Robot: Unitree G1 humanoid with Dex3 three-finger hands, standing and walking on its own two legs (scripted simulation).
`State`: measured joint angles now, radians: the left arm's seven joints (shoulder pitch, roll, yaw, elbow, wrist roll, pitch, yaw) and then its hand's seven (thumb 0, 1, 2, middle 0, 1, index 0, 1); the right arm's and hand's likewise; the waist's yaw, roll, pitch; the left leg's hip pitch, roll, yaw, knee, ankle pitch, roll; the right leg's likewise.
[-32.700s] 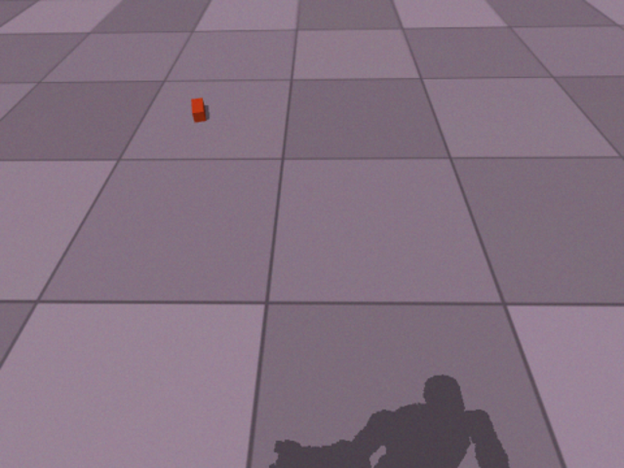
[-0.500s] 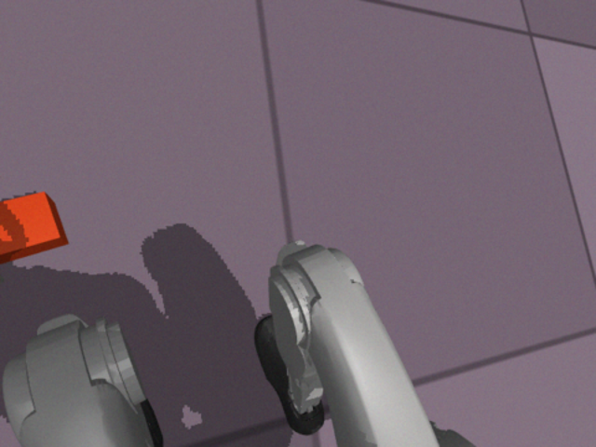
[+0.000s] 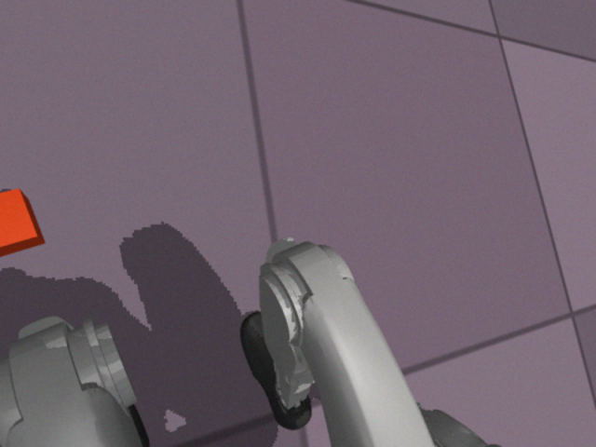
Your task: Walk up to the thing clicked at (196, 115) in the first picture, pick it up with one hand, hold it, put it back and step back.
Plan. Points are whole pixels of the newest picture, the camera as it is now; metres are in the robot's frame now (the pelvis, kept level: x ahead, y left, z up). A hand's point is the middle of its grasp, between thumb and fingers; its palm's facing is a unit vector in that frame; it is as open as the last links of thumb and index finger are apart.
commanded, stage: close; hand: left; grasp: from above
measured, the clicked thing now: out of the picture +0.44 +0.29 -0.27
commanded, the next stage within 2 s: settle in 1.82 s
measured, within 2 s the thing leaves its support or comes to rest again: neither
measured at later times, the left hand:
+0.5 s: hand out of the picture +0.43 +0.29 -0.25, palm faces -0.45 -0.13 -0.88, open 12.2 cm
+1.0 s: hand out of the picture +0.43 +0.29 -0.25, palm faces -0.44 -0.12 -0.89, open 10.6 cm
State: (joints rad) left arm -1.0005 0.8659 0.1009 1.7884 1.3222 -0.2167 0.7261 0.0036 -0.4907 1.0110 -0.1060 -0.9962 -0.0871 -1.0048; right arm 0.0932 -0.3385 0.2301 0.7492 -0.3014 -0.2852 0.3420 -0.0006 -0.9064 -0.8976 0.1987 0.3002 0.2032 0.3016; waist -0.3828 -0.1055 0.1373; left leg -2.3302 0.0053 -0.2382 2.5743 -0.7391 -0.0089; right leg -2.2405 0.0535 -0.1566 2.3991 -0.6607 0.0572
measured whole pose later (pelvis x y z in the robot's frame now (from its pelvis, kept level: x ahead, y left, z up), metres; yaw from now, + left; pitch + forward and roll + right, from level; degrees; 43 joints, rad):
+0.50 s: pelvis +0.00 +0.00 +0.00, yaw +0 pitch +26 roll -13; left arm -1.00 0.91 0.11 1.78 1.28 -0.22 0.69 0.00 -0.22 0.83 -0.29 -0.89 -0.29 -0.88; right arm 0.10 -0.36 0.25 0.73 -0.28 -0.31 0.35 0.00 -0.91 -0.90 0.20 0.30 0.20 0.30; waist -0.39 -0.11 0.17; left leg -2.32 0.01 -0.25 2.58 -0.73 -0.01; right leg -2.23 0.06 -0.17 2.39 -0.65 0.06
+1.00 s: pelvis -0.01 +0.00 +0.01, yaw -1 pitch +26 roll -14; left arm -1.00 0.91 0.10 1.77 1.29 -0.21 0.71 0.00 0.00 0.67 -0.47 -0.74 -0.47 -0.72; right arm 0.09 -0.36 0.25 0.72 -0.28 -0.31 0.34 0.00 -0.90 -0.90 0.20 0.30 0.20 0.30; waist -0.39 -0.13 0.18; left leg -2.31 0.01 -0.25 2.55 -0.73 -0.01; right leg -2.22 0.06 -0.17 2.36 -0.64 0.06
